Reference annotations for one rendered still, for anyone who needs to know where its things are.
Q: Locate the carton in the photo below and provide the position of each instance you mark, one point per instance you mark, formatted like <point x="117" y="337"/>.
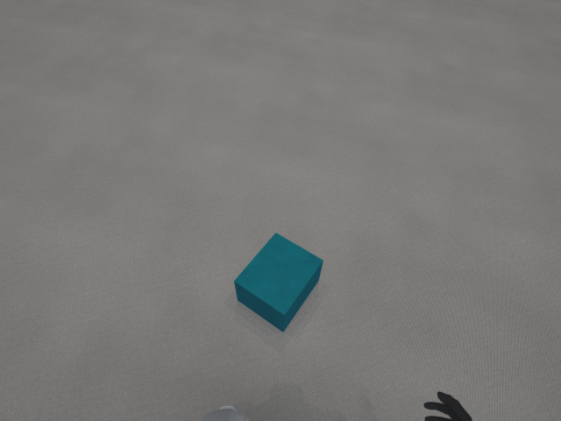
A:
<point x="278" y="280"/>

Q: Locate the robot right hand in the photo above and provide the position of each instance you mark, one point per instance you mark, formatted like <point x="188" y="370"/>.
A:
<point x="449" y="406"/>

